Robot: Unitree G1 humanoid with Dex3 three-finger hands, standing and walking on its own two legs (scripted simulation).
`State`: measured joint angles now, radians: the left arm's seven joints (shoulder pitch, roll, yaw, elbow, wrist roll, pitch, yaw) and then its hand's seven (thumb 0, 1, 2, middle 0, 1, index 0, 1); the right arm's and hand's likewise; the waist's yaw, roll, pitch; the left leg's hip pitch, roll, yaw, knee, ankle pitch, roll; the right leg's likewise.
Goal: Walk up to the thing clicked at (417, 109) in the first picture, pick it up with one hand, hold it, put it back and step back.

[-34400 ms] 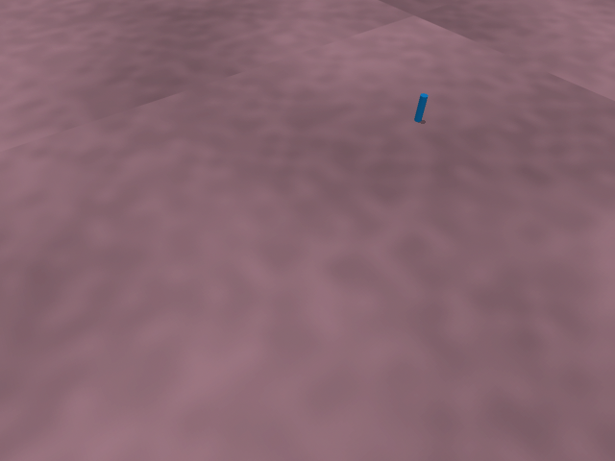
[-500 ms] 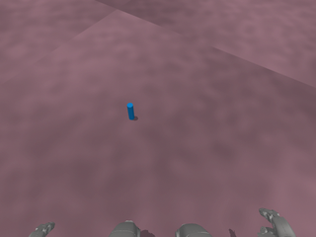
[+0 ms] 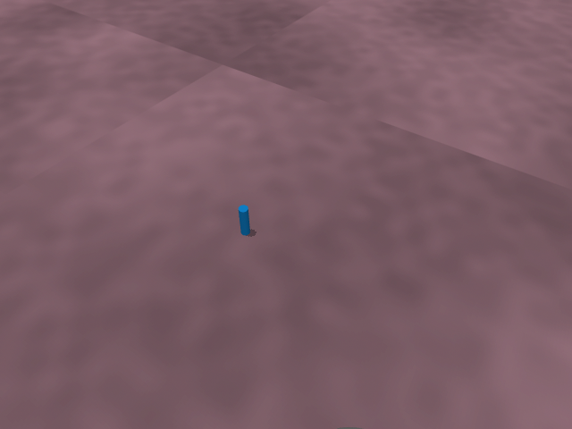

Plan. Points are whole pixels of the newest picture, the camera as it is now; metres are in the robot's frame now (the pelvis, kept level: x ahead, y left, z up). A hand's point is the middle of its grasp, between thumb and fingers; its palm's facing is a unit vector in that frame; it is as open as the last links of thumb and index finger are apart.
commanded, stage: step back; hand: left
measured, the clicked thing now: (244, 220) +1.02 +0.18 -0.69
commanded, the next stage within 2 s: stand in 0.76 s
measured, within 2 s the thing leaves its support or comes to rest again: neither
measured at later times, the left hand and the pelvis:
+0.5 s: hand out of the picture +0.11 +0.26 -0.16, palm faces +0.03 -0.94 -0.35, open 7.4 cm; pelvis +0.04 +0.00 +0.00, yaw +0 degrees
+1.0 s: hand out of the picture +0.13 +0.24 -0.14, palm faces -0.02 -0.94 -0.34, open 7.4 cm; pelvis +0.04 -0.01 +0.01, yaw -1 degrees
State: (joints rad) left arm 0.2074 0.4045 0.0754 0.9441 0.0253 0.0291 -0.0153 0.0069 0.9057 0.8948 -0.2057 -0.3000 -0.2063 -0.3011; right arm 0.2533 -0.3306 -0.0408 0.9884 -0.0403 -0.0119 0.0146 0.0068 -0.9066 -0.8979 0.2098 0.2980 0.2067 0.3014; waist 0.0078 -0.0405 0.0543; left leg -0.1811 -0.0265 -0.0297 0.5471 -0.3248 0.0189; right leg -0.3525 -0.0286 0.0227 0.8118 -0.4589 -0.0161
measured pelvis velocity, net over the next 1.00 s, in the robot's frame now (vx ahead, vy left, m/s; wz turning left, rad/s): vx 0.04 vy -0.01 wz -0.01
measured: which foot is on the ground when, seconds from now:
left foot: down 0.00-0.16, up 0.18-0.38, down 0.40-1.00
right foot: up 0.00-0.10, down 0.12-1.00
